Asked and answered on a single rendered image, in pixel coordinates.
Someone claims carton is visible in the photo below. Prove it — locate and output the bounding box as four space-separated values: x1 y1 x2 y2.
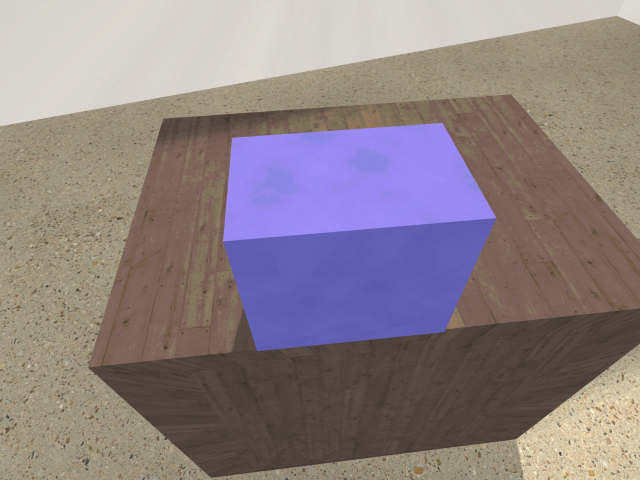
223 123 496 351

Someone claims pedestal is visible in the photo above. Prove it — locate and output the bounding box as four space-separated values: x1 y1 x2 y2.
88 94 640 478

